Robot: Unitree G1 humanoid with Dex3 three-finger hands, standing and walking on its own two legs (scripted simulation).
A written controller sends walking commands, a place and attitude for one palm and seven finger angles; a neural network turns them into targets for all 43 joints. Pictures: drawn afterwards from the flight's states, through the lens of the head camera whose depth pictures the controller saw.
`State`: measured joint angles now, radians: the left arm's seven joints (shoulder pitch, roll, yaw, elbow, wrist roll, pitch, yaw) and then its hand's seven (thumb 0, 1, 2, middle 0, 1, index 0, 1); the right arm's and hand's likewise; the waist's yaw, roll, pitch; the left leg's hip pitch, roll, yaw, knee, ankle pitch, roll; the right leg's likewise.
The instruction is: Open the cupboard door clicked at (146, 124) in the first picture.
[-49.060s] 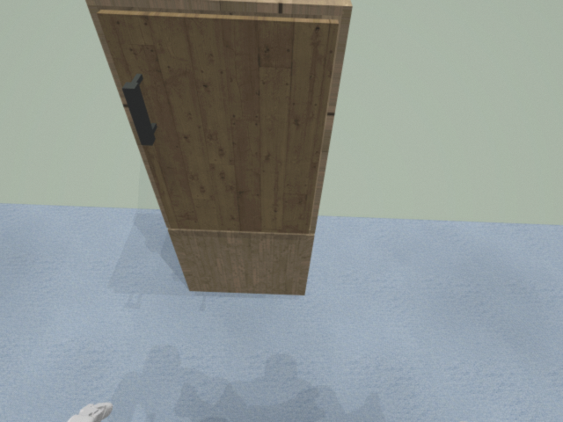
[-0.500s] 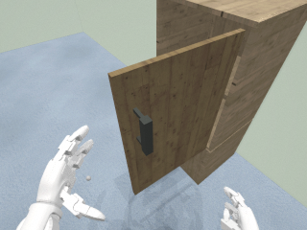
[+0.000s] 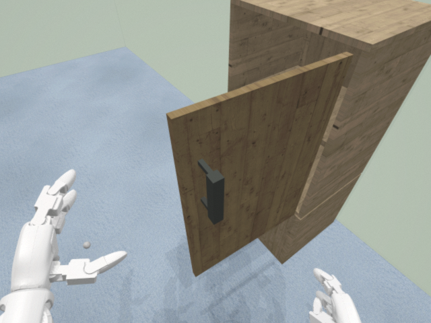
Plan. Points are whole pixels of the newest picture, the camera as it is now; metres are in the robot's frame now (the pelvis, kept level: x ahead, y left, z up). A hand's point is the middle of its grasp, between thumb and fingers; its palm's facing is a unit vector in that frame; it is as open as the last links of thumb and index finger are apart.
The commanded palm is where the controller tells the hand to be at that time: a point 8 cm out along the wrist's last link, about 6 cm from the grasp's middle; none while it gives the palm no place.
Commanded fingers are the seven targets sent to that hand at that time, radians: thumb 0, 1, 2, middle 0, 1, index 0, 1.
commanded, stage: draw the hand back to the body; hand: left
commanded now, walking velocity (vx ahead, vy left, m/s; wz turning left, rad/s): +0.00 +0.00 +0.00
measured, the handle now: (209, 191) +0.33 +0.06 +0.08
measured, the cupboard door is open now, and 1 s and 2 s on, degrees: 87 87 87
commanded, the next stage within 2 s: step back with the hand held close in 0.74 s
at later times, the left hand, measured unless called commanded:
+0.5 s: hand (57, 225) +0.19 +0.25 +0.16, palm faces +0.47 -0.79 -0.39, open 7.9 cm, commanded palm +0.15 +0.28 +0.17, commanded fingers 0.00 0.90 0.90 -0.20 -0.30 -0.20 -0.30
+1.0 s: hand (60, 223) +0.19 +0.25 +0.17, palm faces +0.43 -0.79 -0.44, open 7.4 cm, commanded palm +0.14 +0.28 +0.18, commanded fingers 0.00 0.90 0.90 -0.20 -0.30 -0.20 -0.30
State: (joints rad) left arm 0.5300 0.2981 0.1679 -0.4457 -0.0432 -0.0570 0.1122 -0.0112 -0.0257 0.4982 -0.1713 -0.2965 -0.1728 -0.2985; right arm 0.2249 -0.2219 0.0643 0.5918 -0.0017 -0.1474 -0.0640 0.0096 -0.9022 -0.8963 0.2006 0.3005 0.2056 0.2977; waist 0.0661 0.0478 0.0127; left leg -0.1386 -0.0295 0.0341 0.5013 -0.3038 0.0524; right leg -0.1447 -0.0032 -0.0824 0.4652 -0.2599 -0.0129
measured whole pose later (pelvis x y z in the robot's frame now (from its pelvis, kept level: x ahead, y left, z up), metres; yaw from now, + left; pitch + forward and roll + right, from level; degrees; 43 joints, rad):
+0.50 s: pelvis +0.01 -0.01 +0.01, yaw -1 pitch -5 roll -1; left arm 0.47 0.33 0.34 -0.38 -0.06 -0.10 0.12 0.01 0.79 0.85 -0.20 -0.30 -0.20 -0.30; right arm 0.19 -0.24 0.02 0.64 0.00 -0.10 -0.05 0.01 -0.90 -0.90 0.20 0.30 0.20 0.30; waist 0.07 0.07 0.03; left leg -0.06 -0.01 0.04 0.41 -0.27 0.03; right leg -0.07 0.02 -0.08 0.37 -0.22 -0.03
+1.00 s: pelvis -0.01 -0.02 +0.01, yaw -1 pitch -3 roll -1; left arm 0.47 0.36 0.38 -0.39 -0.05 -0.16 0.11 0.01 0.89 0.89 -0.21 -0.30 -0.21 -0.30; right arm 0.17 -0.23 0.02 0.62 0.01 -0.08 -0.05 0.01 -0.90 -0.90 0.20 0.30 0.21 0.30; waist 0.04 0.06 0.03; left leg -0.14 0.01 0.04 0.44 -0.26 0.03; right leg -0.13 0.04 -0.08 0.35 -0.19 -0.04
